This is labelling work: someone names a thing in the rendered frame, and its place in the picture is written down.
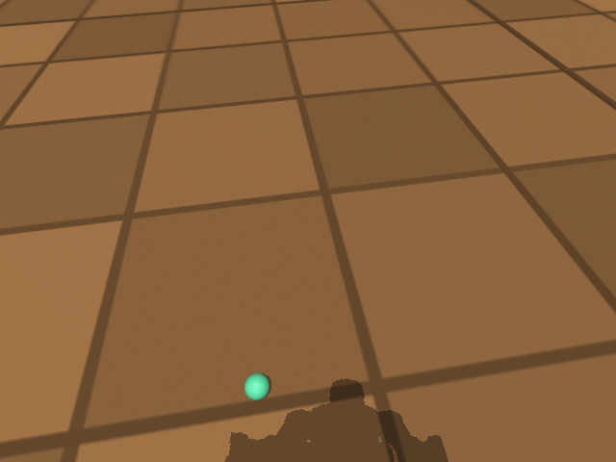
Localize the ball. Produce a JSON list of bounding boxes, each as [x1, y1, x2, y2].
[[244, 373, 270, 400]]

